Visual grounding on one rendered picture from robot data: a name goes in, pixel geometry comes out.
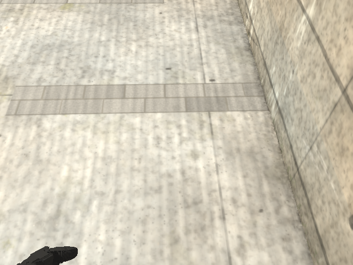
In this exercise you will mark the robot left hand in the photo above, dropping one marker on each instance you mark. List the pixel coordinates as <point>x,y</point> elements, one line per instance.
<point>51,256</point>

